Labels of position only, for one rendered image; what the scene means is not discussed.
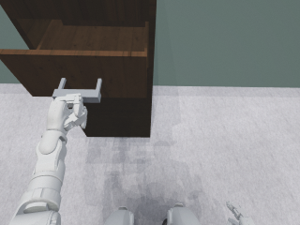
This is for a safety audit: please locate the right robot shin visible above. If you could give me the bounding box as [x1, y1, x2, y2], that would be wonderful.
[173, 203, 184, 207]

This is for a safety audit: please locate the handle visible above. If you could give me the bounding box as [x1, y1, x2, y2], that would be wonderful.
[52, 78, 102, 103]

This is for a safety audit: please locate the cabinet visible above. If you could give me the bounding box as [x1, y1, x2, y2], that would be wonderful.
[0, 0, 157, 138]

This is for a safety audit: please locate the robot left forearm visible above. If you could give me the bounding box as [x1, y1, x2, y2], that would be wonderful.
[8, 129, 68, 225]

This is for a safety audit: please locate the robot left hand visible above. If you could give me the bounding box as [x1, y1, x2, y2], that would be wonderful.
[46, 93, 88, 136]

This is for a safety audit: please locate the robot right hand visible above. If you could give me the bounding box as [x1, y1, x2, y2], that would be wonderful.
[226, 201, 256, 225]

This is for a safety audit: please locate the right robot thigh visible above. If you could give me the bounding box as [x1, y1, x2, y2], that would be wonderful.
[167, 206, 202, 225]

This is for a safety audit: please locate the left robot upper arm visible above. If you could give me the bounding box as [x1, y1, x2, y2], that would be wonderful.
[10, 210, 61, 225]

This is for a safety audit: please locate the drawer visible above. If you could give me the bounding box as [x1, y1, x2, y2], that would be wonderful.
[0, 19, 148, 98]

